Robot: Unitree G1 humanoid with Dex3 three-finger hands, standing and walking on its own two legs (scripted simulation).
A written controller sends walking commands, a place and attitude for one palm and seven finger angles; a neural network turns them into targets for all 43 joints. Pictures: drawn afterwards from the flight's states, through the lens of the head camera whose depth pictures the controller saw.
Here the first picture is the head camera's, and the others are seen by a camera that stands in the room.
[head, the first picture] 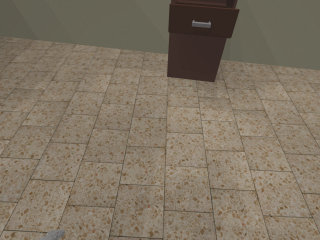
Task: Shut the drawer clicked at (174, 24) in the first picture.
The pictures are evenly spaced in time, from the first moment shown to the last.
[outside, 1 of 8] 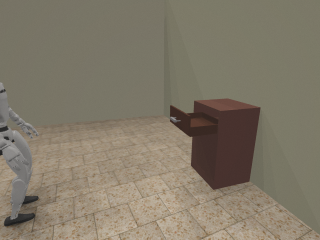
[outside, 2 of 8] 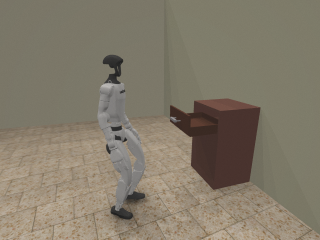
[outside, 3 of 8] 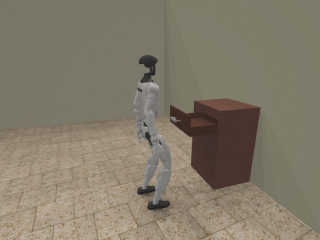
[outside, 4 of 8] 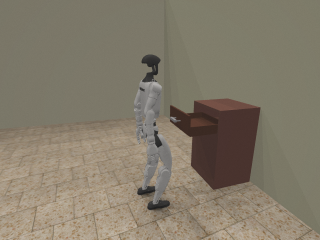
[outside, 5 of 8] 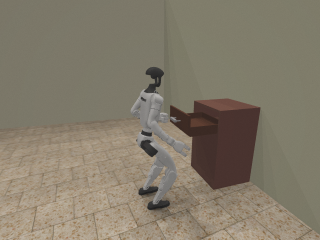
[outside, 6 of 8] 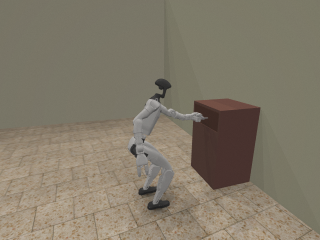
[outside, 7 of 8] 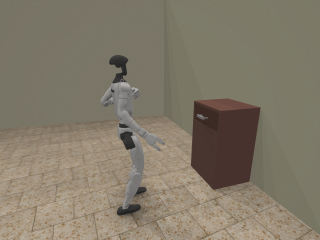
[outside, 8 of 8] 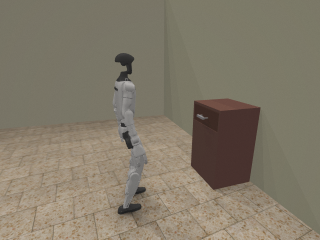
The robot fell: no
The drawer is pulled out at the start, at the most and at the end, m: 0.30 0.30 0.00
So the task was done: yes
